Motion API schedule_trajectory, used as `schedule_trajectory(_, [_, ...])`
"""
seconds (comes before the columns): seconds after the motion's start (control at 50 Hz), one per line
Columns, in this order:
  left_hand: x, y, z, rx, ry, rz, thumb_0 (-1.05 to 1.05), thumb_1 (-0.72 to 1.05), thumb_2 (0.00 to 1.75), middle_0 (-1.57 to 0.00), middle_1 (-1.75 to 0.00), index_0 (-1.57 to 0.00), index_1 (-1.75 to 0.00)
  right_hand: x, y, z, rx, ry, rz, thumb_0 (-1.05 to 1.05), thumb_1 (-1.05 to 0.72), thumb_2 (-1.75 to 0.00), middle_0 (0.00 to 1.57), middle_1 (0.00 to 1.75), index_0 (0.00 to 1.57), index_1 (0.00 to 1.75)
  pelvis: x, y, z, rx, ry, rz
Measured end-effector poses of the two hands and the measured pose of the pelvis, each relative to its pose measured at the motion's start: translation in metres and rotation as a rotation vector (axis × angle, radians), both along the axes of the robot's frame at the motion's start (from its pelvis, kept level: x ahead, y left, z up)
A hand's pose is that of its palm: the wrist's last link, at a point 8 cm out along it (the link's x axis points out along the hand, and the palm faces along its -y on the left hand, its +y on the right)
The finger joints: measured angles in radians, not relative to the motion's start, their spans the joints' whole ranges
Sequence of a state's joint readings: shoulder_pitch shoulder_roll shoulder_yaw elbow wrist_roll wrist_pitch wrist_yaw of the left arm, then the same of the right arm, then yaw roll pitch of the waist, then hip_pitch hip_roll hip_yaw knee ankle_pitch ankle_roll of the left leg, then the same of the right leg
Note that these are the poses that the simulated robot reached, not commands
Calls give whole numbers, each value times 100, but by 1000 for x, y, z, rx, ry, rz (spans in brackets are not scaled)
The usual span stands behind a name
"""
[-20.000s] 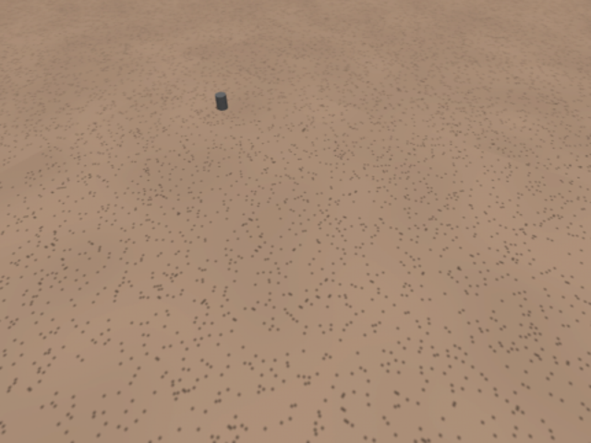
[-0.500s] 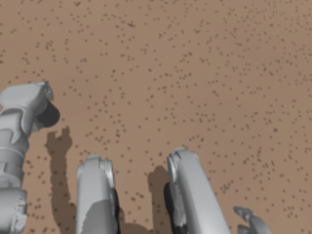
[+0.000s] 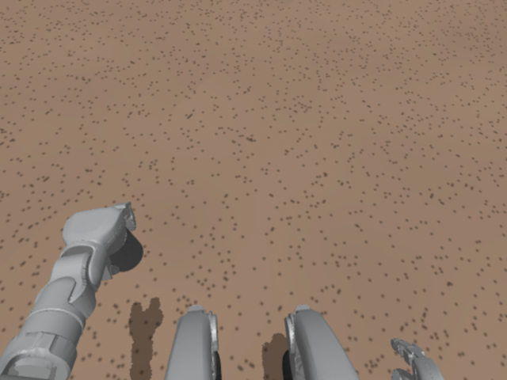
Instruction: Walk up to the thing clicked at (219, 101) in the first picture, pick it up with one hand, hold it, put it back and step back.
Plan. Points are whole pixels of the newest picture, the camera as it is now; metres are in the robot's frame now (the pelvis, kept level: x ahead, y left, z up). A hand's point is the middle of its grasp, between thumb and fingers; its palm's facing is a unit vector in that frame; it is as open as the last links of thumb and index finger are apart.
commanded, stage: lift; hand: left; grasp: from above
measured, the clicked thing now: (116, 246) +0.37 +0.25 -0.11
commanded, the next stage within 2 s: hold in 0.60 s
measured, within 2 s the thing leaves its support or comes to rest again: neither
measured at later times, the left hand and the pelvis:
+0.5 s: hand (94, 226) +0.36 +0.23 +0.02, palm faces -0.44 -0.09 -0.89, open 10.2 cm; pelvis +0.04 +0.00 +0.11, yaw +1 degrees
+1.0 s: hand (83, 195) +0.38 +0.23 +0.08, palm faces -0.44 -0.08 -0.89, open 10.2 cm; pelvis +0.07 +0.00 +0.15, yaw +1 degrees
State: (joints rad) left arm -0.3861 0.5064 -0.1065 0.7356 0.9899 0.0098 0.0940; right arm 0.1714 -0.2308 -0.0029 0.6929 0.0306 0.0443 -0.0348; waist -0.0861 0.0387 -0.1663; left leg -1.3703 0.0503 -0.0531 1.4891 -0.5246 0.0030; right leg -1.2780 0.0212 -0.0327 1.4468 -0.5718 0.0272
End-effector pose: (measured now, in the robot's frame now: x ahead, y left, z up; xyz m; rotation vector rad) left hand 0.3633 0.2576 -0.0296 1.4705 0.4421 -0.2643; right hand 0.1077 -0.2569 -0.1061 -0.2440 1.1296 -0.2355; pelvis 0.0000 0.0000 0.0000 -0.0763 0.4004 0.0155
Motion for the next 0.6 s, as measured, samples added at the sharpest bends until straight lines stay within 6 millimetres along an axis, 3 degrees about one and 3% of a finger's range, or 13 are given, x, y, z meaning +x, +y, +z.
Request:
schedule_trajectory(0.12, [-7, -1, 38, 13, 18, 14, 3, -13, 94, -62, -105, -47, -112, 2, -1, 38, -1, -31, -15, 1, -91, -90, 20, 30, 20, 30, 10, 0, 38, 13, -58, 5])
schedule_trajectory(0.26, [-11, -9, 68, 16, 29, 7, 3, -13, 94, -62, -106, -47, -113, 3, -4, 71, -3, -41, -22, 1, -91, -90, 20, 30, 20, 30, 21, -1, 71, 27, -113, 6])
schedule_trajectory(0.6, [1, -23, 122, 11, 11, 14, 3, -13, 94, -62, -106, -47, -110, 15, -8, 118, 16, -34, -42, 1, -91, -90, 20, 30, 20, 30, 45, -2, 122, 52, -201, -1])
